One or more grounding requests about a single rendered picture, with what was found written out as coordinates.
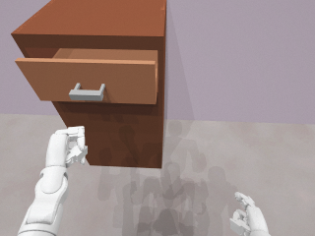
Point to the handle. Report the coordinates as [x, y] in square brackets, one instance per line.
[86, 94]

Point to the drawer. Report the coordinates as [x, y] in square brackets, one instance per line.
[129, 75]

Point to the cabinet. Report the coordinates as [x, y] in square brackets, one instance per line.
[116, 134]

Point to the robot right hand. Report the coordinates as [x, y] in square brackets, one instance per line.
[253, 220]

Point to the robot left hand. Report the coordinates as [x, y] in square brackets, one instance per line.
[59, 147]

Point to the robot left forearm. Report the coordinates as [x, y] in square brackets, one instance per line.
[44, 216]

